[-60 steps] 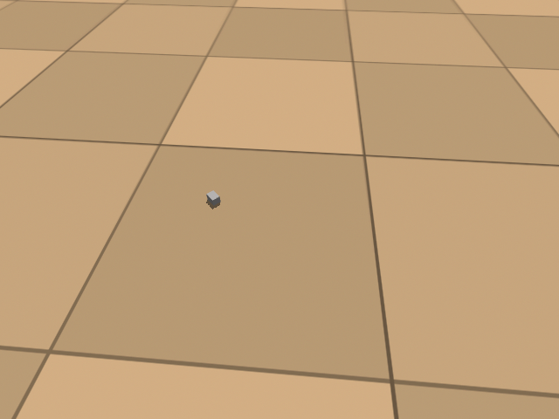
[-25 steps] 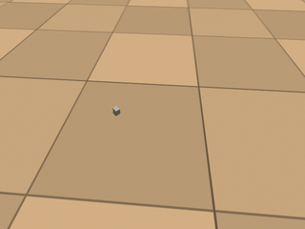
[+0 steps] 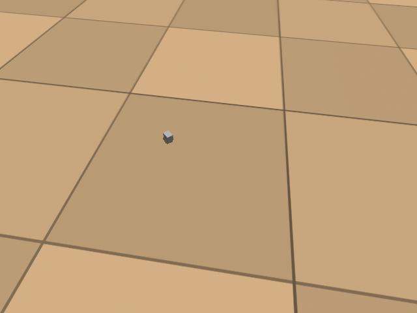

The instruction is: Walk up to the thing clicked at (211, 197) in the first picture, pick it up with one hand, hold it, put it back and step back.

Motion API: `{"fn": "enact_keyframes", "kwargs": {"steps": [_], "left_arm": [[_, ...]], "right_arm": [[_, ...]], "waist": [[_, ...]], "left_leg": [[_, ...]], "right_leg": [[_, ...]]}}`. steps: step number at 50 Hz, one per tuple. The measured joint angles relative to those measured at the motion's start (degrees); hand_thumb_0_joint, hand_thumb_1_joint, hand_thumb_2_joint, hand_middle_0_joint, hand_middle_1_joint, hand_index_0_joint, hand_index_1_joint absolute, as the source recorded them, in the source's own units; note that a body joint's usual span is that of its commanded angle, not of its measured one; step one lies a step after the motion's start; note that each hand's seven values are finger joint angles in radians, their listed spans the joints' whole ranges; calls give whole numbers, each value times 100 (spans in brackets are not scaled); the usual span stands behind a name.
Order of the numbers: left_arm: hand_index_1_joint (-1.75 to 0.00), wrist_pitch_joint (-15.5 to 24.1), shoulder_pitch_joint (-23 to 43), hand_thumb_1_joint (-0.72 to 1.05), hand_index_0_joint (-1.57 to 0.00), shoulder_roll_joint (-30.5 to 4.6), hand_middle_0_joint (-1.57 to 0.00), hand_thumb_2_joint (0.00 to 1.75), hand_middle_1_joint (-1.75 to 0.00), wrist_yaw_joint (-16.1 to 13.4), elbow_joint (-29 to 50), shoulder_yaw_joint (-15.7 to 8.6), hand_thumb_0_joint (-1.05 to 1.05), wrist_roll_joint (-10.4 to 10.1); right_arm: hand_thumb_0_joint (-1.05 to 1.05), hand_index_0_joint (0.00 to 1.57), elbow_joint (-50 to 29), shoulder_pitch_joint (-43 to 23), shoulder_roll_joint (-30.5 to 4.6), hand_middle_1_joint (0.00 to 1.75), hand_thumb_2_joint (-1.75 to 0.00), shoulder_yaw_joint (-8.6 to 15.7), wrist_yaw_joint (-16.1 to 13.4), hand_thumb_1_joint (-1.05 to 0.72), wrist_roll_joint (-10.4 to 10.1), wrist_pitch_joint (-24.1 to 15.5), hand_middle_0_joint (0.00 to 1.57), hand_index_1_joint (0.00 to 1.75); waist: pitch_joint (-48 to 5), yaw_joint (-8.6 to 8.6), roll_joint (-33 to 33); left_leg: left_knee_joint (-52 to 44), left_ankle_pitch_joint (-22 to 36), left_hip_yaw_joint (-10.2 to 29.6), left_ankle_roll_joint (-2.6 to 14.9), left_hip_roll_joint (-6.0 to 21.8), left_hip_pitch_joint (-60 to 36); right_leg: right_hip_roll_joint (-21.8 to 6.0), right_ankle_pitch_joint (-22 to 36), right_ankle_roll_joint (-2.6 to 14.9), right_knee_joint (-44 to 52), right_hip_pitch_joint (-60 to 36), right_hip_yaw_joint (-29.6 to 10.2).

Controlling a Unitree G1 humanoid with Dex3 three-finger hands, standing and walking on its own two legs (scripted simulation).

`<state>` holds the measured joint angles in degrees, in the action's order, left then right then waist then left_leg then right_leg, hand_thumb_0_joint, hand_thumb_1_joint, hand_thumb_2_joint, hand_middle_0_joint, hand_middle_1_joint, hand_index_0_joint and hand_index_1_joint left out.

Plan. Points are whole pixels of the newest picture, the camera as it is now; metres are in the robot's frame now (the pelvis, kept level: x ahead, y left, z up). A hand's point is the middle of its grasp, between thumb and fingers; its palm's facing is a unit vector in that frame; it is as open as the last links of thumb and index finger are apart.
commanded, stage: walk up
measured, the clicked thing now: (168, 136) +1.28 +0.23 -0.76
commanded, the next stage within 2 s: none
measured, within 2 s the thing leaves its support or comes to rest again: neither
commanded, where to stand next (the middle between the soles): +0.04 -0.01 m, yaw +57 degrees
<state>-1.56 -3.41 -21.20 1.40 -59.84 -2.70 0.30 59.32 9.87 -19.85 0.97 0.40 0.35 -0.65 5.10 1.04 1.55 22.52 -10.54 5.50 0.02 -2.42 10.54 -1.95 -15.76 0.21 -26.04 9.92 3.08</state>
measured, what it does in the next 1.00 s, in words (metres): steps on the spot, turning left: left foot, then right foot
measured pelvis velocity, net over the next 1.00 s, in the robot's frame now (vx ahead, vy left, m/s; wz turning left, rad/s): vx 0.00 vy -0.08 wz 0.79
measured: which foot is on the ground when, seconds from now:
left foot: down 0.00-0.14, up 0.16-0.52, down 0.54-0.82, up 0.84-1.00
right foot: down 0.00-0.54, up 0.56-0.78, down 0.80-1.00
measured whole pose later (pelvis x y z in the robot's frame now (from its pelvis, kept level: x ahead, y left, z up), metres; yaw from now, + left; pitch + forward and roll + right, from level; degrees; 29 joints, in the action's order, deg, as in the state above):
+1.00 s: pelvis +0.00 -0.08 -0.02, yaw +45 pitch -2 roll +1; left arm 1.9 -17.1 -23.6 0.2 -44.6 -3.6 2.4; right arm 41.1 14.1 -25.7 4.5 2.6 1.5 2.6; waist 6.0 -2.3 -2.4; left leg 62.8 -24.5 3.9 -0.5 -1.6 29.6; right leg -7.6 -18.2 -0.1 -37.6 17.1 6.7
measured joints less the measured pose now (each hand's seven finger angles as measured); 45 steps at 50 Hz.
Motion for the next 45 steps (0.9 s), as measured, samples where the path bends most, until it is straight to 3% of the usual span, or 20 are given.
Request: {"fn": "enact_keyframes", "kwargs": {"steps": [3,5,7,8,11,15,21,26,28,30,32,38,40,41,43,45], "left_arm": [[-30,-56,243,91,-20,-97,-21,90,-30,28,482,-135,1,15],[-30,-36,294,91,-20,-117,-21,90,-30,50,775,-169,1,24],[-30,20,254,91,-20,-124,-21,90,-30,57,1011,-194,1,48],[-30,54,210,91,-20,-115,-21,90,-30,45,1097,-220,1,82],[-30,-6,60,91,-20,-94,-21,90,-30,66,1213,-233,1,167],[-30,-12,-211,91,-20,-14,-21,90,-30,62,1301,-168,1,169],[-30,50,-674,90,-20,-48,-21,90,-30,132,1574,-101,1,192],[-30,-52,-1031,90,-20,-276,-21,90,-30,175,1664,-136,1,152],[-30,-99,-1103,90,-20,-372,-21,90,-30,144,1630,-184,1,97],[-30,-180,-1084,91,-20,-382,-21,90,-30,103,1561,-188,1,70],[-30,-169,-1115,91,-20,-387,-21,90,-30,98,1544,-164,1,44],[-30,10,-1220,91,-20,-328,-21,90,-30,76,1566,-142,1,12],[-30,109,-1258,91,-20,-316,-21,90,-30,19,1595,-151,1,9],[-30,172,-1273,91,-20,-289,-21,90,-30,-17,1608,-157,1,34],[-30,248,-1317,91,-20,-280,-21,90,-30,-60,1627,-126,1,133],[-30,248,-1300,91,-20,-256,-21,90,-30,-95,1558,-91,1,142]], "right_arm": [[1,21,-280,266,-10,30,-90,146,-30,-90,80,50,20,30],[1,21,-439,394,-88,30,-90,229,-86,-90,127,85,21,30],[1,21,-609,482,-218,30,-90,295,-117,-90,130,127,21,30],[1,21,-682,471,-293,30,-90,318,-120,-90,112,166,21,30],[1,21,-876,461,-353,30,-90,365,-139,-90,140,284,20,30],[1,21,-1197,521,-456,30,-90,374,25,-90,219,254,20,30],[1,20,-1429,503,-473,30,-90,352,155,-90,162,269,20,30],[1,21,-1589,497,-376,30,-90,323,119,-90,116,164,20,30],[1,21,-1693,480,-323,30,-90,321,58,-90,161,54,20,30],[1,21,-1796,498,-307,30,-90,270,8,-90,120,-18,20,30],[1,21,-1849,522,-295,30,-90,200,-42,-90,73,-23,20,30],[1,21,-2074,488,-381,30,-90,160,-33,-90,142,71,20,30],[1,21,-2146,459,-424,30,-90,183,8,-90,166,164,20,30],[1,21,-2160,432,-460,30,-90,204,14,-90,160,219,20,30],[1,21,-2075,351,-440,30,-90,260,-13,-90,167,338,20,30],[1,21,-1977,311,-449,30,-90,274,2,-90,169,397,20,30]], "waist": [[139,73,39],[181,46,-5],[190,-18,-68],[235,-45,-140],[296,2,-173],[274,-16,-95],[352,-146,16],[284,-299,225],[320,-317,395],[364,-273,374],[335,-263,336],[184,-183,9],[136,-166,-143],[129,-180,-270],[94,-237,-343],[97,-304,-317]], "left_leg": [[86,116,476,-62,-156,286],[129,177,704,-125,-216,444],[417,85,854,-196,-281,670],[757,-60,863,-134,-270,818],[2401,-1117,256,-108,-199,1407],[3581,-1034,-273,-80,19,1752],[2738,-1062,-523,-32,375,1416],[1593,-778,-825,135,289,812],[1505,-673,-803,104,95,746],[1714,-755,-606,115,33,842],[1676,-719,-432,117,5,826],[1854,-705,86,-29,-8,1044],[2087,-777,288,-87,-16,1220],[2273,-850,404,-47,4,1326],[3044,-1535,484,50,-171,1619],[4033,-1759,285,19,-304,1905]], "right_leg": [[243,-804,105,-885,390,-324],[337,-987,187,-1196,562,-485],[311,-706,213,-695,455,-564],[331,-168,198,-564,422,-484],[256,-242,281,-648,310,-144],[55,-212,297,-390,83,160],[-139,-480,306,-643,-18,688],[-404,-983,217,-1369,192,1046],[-544,-1230,114,-2228,544,829],[-304,-1650,9,-3133,932,342],[-190,-1691,-2,-3464,1190,45],[-183,-1369,36,-2504,1299,-229],[-86,-919,67,-1847,1071,-195],[-27,-490,15,-1686,1021,-109],[-93,-489,-55,-1804,1067,22],[-263,-480,-19,-1690,979,83]]}}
